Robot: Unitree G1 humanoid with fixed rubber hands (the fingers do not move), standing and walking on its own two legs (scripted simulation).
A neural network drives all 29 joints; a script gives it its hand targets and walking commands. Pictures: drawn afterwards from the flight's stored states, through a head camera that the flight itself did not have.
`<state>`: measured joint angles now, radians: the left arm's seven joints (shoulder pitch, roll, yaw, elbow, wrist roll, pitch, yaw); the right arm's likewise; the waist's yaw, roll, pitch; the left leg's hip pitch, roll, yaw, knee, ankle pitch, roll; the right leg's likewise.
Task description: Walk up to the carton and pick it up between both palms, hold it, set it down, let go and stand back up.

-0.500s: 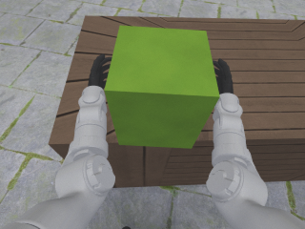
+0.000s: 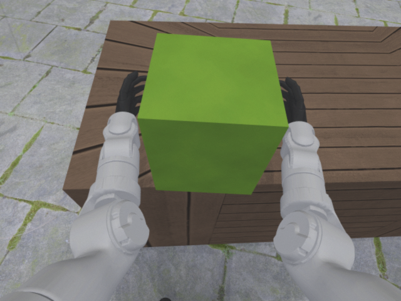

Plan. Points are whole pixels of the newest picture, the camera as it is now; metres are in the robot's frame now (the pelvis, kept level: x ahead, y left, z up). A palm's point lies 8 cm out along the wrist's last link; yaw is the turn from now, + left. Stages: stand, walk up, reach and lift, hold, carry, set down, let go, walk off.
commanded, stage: set down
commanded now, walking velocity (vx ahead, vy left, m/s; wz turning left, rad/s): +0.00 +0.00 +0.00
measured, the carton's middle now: (208, 121) +0.48 +0.05 +0.03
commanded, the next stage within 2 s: none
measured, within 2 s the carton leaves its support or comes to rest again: neither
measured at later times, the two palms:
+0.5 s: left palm (96, 105) +0.43 +0.27 +0.10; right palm (315, 109) +0.47 -0.16 +0.11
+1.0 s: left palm (93, 71) +0.45 +0.26 +0.17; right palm (335, 77) +0.49 -0.17 +0.18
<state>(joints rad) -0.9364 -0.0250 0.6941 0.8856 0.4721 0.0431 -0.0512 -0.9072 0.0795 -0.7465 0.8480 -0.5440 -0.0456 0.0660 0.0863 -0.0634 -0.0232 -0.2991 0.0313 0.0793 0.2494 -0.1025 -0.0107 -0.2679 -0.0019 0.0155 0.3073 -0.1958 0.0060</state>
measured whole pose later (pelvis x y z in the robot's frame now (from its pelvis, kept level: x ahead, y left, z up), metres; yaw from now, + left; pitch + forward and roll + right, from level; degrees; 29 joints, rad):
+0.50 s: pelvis -0.02 -0.01 -0.02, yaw +1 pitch +23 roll -2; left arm -1.23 0.37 -0.16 1.59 -0.36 -0.21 0.04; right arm -1.21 -0.34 0.08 1.53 0.38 -0.14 0.00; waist 0.05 -0.05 -0.25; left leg -0.73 0.07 0.02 0.50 -0.16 -0.03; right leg -0.64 0.04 -0.04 0.46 -0.21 -0.02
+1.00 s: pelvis -0.02 -0.01 -0.02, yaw +2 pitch +23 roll -1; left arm -1.29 0.43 -0.12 1.40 -0.36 -0.02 0.02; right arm -1.31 -0.42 0.21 1.42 0.54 -0.01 0.01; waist 0.05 -0.04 -0.26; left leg -0.70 0.07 0.02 0.43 -0.12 -0.04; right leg -0.63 0.03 -0.04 0.43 -0.19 -0.02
